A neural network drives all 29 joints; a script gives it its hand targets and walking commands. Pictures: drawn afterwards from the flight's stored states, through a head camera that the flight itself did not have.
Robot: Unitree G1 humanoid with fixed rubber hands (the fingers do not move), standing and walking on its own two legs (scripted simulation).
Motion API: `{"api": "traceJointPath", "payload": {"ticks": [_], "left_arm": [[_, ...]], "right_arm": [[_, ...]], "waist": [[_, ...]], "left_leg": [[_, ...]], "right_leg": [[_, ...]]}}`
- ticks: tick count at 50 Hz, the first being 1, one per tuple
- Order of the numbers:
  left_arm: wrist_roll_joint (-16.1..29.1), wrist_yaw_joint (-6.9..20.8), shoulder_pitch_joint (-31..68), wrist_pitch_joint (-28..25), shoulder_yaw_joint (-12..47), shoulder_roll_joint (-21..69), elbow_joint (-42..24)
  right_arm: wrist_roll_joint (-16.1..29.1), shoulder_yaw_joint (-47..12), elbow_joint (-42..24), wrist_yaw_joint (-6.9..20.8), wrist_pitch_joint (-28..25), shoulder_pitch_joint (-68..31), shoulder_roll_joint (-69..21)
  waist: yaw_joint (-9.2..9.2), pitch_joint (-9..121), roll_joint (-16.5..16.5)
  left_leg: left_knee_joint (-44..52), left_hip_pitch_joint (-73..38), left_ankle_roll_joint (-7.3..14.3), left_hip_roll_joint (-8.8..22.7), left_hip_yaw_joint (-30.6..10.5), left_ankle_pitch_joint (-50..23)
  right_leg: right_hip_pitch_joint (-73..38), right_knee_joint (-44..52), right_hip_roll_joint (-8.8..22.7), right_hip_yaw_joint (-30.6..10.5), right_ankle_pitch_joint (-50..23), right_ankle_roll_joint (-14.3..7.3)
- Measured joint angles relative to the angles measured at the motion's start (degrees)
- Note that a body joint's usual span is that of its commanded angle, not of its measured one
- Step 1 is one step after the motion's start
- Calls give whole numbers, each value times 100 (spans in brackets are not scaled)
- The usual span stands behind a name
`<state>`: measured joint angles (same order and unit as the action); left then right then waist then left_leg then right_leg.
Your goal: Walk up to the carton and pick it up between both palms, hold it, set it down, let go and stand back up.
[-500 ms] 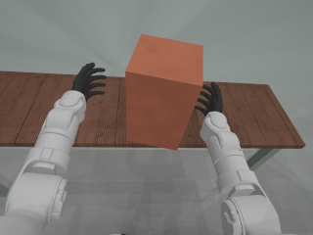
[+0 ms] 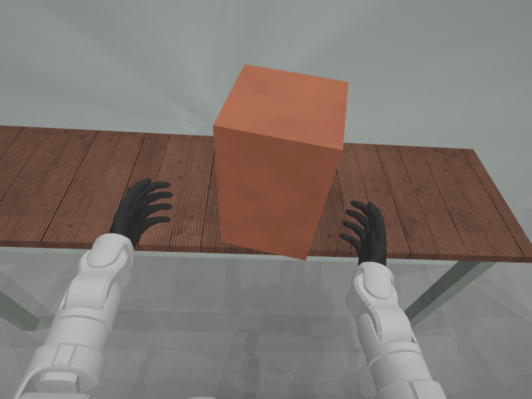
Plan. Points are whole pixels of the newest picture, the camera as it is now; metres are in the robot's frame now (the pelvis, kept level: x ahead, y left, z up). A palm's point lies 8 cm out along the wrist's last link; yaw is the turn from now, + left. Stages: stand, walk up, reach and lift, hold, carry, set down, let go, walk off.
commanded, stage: set down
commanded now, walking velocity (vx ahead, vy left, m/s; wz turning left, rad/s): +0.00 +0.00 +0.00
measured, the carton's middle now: (277, 170) +0.48 +0.00 +0.05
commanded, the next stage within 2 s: let go in 1.32 s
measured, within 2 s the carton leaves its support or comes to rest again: neither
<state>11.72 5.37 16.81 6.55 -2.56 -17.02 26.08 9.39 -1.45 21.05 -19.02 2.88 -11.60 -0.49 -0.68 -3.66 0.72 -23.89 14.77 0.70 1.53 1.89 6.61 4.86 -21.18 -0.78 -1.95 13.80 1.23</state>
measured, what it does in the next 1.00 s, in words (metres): stands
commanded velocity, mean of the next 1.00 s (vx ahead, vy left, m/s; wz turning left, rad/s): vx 0.00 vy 0.00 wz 0.00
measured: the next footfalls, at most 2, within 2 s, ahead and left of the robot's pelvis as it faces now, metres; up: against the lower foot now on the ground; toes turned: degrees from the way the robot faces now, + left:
none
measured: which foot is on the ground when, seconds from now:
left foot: down 0.00-1.00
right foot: down 0.00-1.00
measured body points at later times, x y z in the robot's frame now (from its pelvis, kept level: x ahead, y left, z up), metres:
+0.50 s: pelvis +0.01 -0.01 +0.00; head +0.02 +0.02 +0.45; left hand +0.28 +0.22 -0.02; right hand +0.28 -0.17 -0.02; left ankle +0.07 +0.11 -0.74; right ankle -0.02 -0.14 -0.74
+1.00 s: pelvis +0.03 -0.04 +0.00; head +0.01 -0.03 +0.45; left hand +0.21 +0.20 -0.05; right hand +0.22 -0.22 -0.06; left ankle +0.07 +0.11 -0.74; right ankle -0.02 -0.14 -0.74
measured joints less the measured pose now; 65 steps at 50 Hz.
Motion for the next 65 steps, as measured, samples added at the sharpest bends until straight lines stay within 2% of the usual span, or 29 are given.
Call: {"api": "traceJointPath", "payload": {"ticks": [8, 15, 21, 27, 35, 50, 65], "left_arm": [[-48, 49, -593, -393, 160, 73, 102], [-28, -136, -921, -542, 378, 75, 134], [-152, -175, -1185, -658, 420, 66, 51], [-414, -230, -1607, -454, 393, 149, -174], [-482, -300, -2337, -325, 503, 304, -407], [-621, -134, -2739, -522, 245, 288, 124], [-1113, -289, -2898, -181, 112, 574, 403]], "right_arm": [[-292, 32, 249, 47, -426, 574, -127], [-341, 187, 402, 327, -532, 783, -14], [-324, 138, 520, 527, -657, 910, 103], [-320, 43, 814, 766, -763, 1180, 230], [-417, 136, 812, 1015, -940, 1721, 433], [-599, -114, 1200, 1221, -1266, 2291, 542], [-771, 15, 1873, 1596, -1285, 2224, 883]], "waist": [[-67, -112, 2], [-93, -187, 76], [-84, -95, 127], [-121, -44, 105], [-140, -70, 10], [-149, 67, 29], [-94, 0, 98]], "left_leg": [[-112, -78, -19, -7, -55, 76], [-220, 45, -36, -20, -86, 123], [-189, 36, -55, -16, -74, 152], [-16, -267, -77, -24, -39, 168], [188, -577, -114, -43, -30, 148], [326, -754, -257, 45, -50, 134], [382, -818, -303, 62, -48, 137]], "right_leg": [[-101, -109, -2, 56, 95, -25], [34, -274, 4, 89, 186, -39], [25, -229, 3, 76, 203, -53], [-283, -16, 18, 44, 184, -77], [-537, 74, 36, 41, 223, -118], [-578, -69, -58, 52, 354, -267], [-607, -82, -76, 51, 391, -314]]}}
